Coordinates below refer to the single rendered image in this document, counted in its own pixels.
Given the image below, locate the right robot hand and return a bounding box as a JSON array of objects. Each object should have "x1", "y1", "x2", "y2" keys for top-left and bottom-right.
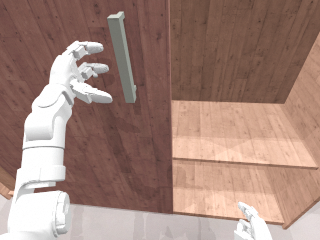
[{"x1": 234, "y1": 202, "x2": 273, "y2": 240}]

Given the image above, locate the left robot hand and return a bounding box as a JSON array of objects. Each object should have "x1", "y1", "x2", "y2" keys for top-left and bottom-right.
[{"x1": 49, "y1": 41, "x2": 113, "y2": 104}]

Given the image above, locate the robot left forearm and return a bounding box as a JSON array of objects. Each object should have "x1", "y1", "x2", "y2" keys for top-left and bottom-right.
[{"x1": 7, "y1": 83, "x2": 74, "y2": 233}]

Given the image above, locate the handle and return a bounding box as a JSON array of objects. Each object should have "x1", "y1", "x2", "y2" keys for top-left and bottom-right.
[{"x1": 107, "y1": 11, "x2": 137, "y2": 103}]

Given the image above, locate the wardrobe door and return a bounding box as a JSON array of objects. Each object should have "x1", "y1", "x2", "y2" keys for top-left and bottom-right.
[
  {"x1": 0, "y1": 166, "x2": 16, "y2": 191},
  {"x1": 0, "y1": 0, "x2": 174, "y2": 214}
]

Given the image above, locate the left robot upper arm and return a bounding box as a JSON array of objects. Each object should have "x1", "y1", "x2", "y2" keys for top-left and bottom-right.
[{"x1": 0, "y1": 190, "x2": 72, "y2": 240}]

